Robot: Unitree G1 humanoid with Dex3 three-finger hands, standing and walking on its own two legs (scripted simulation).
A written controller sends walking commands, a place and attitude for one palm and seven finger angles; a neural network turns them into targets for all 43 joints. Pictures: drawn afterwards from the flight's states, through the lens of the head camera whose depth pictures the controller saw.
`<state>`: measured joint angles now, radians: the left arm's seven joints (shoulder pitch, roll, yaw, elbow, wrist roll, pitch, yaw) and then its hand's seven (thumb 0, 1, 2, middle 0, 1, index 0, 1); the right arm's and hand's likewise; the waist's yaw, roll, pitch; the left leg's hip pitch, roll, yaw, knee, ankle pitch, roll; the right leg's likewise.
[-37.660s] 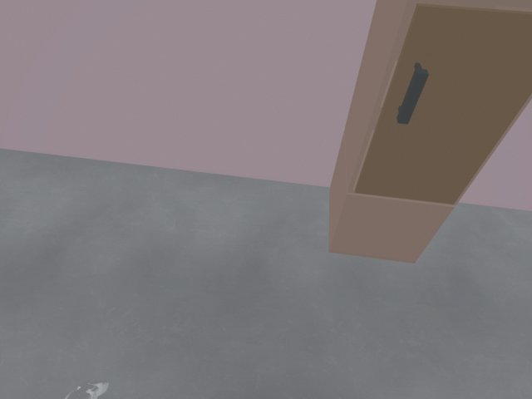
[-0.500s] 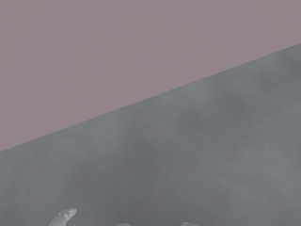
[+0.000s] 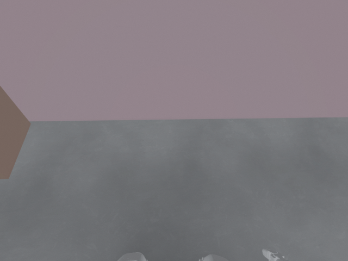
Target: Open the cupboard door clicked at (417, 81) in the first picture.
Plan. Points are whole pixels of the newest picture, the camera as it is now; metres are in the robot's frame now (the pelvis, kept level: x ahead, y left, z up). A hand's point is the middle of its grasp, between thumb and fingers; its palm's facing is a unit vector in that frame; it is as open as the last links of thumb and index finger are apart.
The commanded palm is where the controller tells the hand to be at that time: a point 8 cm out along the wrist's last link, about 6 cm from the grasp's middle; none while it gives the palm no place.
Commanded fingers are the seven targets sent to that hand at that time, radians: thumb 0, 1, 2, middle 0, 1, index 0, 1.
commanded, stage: turn to face it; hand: left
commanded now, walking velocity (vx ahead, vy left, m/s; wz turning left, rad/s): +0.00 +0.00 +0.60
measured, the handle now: out of the picture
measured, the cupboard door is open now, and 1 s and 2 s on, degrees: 54 54 54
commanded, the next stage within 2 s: take the last steps up to it in 1.64 s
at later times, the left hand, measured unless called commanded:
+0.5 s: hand out of the picture +0.05 +0.15 -0.13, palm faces +0.27 -0.93 -0.27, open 7.4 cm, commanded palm none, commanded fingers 0.00 0.90 0.90 -0.20 -0.30 -0.20 -0.30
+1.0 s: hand out of the picture -0.02 +0.19 -0.14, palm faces +0.56 -0.79 -0.27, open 7.4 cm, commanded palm none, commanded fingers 0.00 0.90 0.90 -0.20 -0.30 -0.20 -0.30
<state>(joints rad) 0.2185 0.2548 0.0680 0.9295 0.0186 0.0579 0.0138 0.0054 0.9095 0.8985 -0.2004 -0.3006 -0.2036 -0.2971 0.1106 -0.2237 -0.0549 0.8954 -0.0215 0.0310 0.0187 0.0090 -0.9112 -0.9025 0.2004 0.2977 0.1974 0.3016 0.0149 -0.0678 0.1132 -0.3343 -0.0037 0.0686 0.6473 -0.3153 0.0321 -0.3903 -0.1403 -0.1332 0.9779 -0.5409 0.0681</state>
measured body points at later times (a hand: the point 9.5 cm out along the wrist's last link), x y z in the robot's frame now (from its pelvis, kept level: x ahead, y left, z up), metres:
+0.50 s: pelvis +0.01 -0.06 +0.02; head +0.07 -0.06 +0.46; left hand +0.03 +0.20 -0.11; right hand +0.14 -0.29 -0.14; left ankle -0.05 +0.08 -0.63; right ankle +0.02 -0.16 -0.72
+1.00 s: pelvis +0.02 -0.04 +0.01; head +0.06 -0.01 +0.46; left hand -0.05 +0.24 -0.12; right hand +0.23 -0.20 -0.13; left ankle -0.03 +0.07 -0.72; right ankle +0.10 -0.17 -0.68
